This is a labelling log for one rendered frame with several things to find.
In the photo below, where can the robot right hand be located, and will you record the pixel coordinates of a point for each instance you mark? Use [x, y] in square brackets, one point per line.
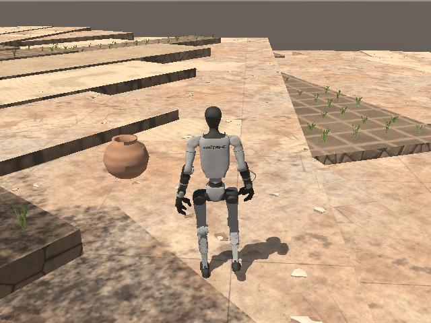
[245, 191]

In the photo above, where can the robot left hand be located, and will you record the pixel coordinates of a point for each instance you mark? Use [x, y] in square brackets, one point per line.
[180, 206]

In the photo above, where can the left robot forearm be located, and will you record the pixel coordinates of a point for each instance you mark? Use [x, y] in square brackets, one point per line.
[184, 180]

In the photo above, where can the robot head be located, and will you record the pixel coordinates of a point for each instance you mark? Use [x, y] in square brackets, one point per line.
[213, 117]

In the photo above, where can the robot right upper arm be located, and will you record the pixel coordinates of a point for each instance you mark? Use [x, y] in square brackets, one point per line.
[238, 151]

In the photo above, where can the right robot forearm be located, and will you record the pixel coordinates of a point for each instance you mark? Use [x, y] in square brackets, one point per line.
[246, 178]

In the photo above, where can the robot left upper arm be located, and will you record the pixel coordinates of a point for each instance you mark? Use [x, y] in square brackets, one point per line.
[190, 154]

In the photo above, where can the robot left shin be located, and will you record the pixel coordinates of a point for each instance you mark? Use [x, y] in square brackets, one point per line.
[203, 247]

